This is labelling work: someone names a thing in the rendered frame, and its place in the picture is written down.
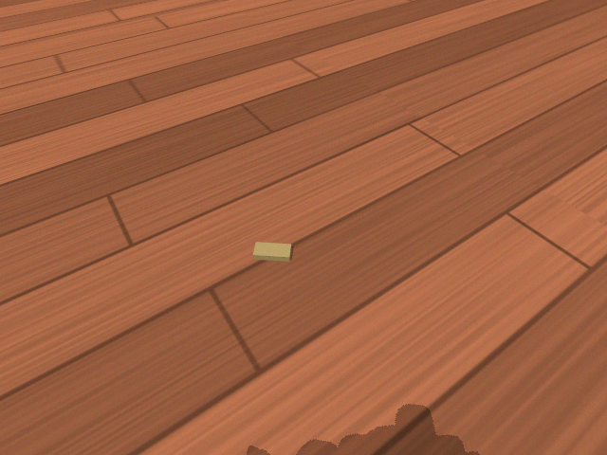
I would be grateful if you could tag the small box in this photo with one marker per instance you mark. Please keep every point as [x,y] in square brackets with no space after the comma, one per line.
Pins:
[272,252]

